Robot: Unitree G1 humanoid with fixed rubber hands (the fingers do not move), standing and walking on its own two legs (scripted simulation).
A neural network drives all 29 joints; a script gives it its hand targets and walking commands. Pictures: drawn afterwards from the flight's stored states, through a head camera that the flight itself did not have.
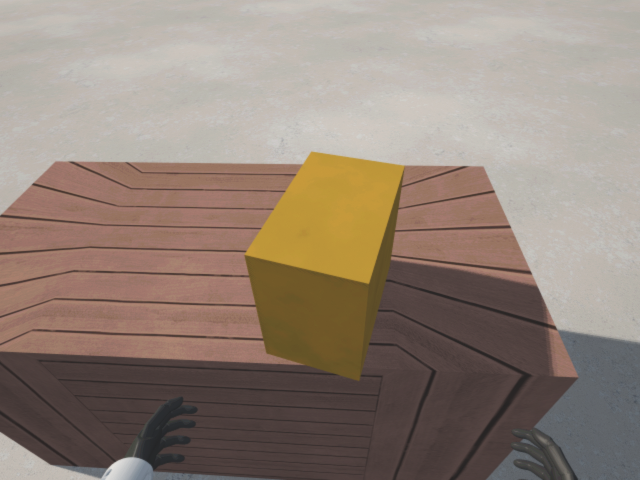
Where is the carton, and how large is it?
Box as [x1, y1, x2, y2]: [244, 151, 404, 380]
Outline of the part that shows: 311,151 244,255 266,352 358,380 389,266 404,166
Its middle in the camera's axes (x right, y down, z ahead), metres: +0.03 +0.04 +0.64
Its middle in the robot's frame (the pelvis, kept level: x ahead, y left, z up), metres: +0.46 +0.03 +0.01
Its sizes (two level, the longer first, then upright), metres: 0.258 0.160 0.238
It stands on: a pedestal, 0.65 m high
